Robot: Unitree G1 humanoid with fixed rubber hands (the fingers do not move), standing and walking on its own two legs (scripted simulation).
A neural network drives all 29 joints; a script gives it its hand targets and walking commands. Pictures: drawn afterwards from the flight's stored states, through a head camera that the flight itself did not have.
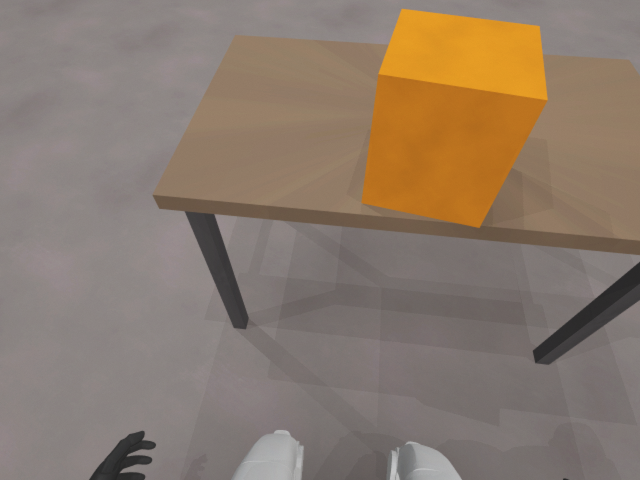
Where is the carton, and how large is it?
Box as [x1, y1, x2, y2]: [361, 9, 547, 227]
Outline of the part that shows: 402,9 378,74 361,202 479,227 547,100 539,26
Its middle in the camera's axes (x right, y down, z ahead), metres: +0.20 -0.20 +0.65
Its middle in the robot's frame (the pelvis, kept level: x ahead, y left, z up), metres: +0.64 -0.16 +0.07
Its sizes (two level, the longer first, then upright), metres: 0.210 0.200 0.250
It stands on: a table, 0.65 m high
